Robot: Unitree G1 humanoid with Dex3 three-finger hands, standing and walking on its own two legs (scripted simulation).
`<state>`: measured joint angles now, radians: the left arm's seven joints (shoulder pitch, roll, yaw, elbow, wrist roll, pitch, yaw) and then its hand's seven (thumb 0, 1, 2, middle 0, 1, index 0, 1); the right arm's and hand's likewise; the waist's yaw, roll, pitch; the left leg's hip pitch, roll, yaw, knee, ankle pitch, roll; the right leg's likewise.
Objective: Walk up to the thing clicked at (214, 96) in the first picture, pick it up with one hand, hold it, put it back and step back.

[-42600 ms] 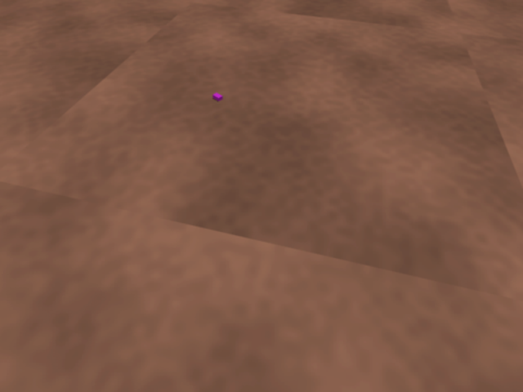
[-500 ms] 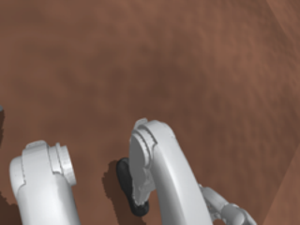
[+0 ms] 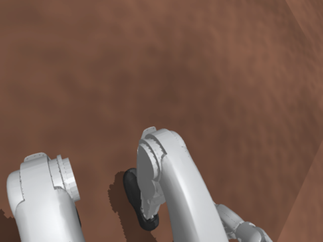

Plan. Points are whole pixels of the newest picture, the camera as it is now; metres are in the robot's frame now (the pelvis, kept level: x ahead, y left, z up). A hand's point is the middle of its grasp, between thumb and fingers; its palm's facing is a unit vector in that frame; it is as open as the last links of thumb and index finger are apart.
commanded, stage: settle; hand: left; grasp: from above
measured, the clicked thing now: out of the picture +0.50 +0.43 -0.29
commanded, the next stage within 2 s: go down in 0.58 s
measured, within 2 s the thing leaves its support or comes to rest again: neither
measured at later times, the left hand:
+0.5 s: hand out of the picture +0.37 +0.33 -0.16, palm faces -0.46 -0.09 -0.88, open 5.5 cm
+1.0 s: hand out of the picture +0.37 +0.34 -0.07, palm faces -0.41 -0.01 -0.91, open 8.3 cm
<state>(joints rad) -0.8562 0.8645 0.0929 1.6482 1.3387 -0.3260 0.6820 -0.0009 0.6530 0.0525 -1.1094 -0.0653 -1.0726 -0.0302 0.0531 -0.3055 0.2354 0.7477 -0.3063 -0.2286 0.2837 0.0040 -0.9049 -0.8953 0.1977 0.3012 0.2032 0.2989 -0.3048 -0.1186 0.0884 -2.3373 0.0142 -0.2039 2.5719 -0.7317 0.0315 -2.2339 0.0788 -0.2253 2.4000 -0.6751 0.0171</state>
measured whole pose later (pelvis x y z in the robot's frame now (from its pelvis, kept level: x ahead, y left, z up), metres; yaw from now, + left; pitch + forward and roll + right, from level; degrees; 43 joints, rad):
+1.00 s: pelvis -0.01 -0.01 +0.06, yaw +7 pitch +34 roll -7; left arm -0.75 0.65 -0.01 1.13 1.25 -0.26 0.32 0.00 0.31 0.35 -0.78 -0.34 -0.78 -0.33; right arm 0.15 -0.25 0.01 0.74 -0.10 -0.03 0.12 0.01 -0.91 -0.90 0.20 0.30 0.20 0.30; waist -0.13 0.02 -0.14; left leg -2.24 -0.01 -0.08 2.30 -0.66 0.03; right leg -2.17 0.04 -0.10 2.23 -0.66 0.00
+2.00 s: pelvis +0.00 +0.01 +0.23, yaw +10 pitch +31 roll -6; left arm -0.59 0.65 -0.03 0.93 1.15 -0.29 0.13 0.00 -0.36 0.87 -0.22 -0.87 -0.21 -0.88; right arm 0.22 -0.24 -0.01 0.72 0.00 0.02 0.02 0.01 -0.91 -0.90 0.20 0.30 0.21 0.30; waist -0.11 0.04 -0.20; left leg -1.71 -0.01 -0.05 1.78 -0.61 0.04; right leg -1.65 0.05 -0.05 1.71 -0.60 0.02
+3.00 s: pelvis +0.01 +0.01 +0.27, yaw +10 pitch +29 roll -6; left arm -0.55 0.63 -0.02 0.95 1.17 -0.29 0.17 0.00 -0.36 0.85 -0.28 -0.77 -0.25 -0.80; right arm 0.20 -0.24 -0.03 0.72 0.00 0.04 0.02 0.01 -0.92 -0.90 0.20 0.30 0.21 0.30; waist -0.10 0.04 -0.19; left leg -1.54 -0.01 -0.05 1.64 -0.60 0.05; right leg -1.48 0.05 -0.05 1.55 -0.58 0.02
